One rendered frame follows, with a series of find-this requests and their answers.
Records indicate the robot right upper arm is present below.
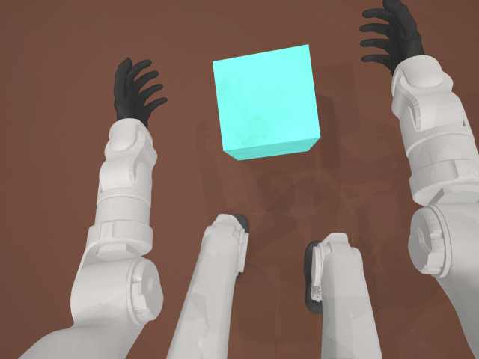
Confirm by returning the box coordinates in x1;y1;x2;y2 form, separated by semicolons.
408;203;479;359

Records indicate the right robot thigh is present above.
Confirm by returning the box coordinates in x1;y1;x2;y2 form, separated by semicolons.
311;241;382;359

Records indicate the robot right hand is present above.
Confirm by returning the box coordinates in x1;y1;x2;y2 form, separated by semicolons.
359;0;425;76

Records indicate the robot left hand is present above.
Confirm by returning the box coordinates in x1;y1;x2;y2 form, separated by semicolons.
113;58;168;128

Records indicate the left robot forearm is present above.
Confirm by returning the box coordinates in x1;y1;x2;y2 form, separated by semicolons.
70;118;157;321

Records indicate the left robot shin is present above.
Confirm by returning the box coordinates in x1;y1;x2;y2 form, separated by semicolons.
201;214;242;245

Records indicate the robot left upper arm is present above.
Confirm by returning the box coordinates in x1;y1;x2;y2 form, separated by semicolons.
18;257;163;359

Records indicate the carton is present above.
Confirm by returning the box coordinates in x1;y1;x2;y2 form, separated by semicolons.
213;44;320;161

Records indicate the right robot forearm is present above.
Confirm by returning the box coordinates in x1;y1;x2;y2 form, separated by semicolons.
391;55;479;206

